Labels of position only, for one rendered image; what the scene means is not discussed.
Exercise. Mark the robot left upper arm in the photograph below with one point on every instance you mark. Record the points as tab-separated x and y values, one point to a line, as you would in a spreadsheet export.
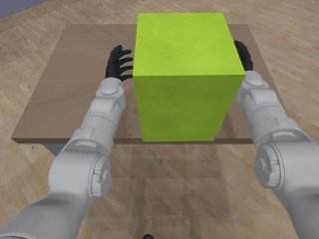
77	179

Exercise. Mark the robot left forearm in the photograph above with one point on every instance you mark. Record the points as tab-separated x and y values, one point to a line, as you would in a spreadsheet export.
101	121

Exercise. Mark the carton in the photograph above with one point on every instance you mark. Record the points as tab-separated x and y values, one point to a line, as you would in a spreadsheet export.
186	75

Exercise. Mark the robot right hand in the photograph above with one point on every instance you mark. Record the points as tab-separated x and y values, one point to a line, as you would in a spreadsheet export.
244	56

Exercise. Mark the table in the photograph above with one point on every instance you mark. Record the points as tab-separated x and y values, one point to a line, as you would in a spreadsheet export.
72	76

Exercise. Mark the robot right upper arm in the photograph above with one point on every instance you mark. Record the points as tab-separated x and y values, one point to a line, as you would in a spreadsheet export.
290	168

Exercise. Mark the robot left hand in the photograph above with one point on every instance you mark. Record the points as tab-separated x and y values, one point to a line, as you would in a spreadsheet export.
113	69

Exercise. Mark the robot right forearm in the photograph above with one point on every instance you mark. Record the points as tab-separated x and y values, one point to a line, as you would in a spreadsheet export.
265	115

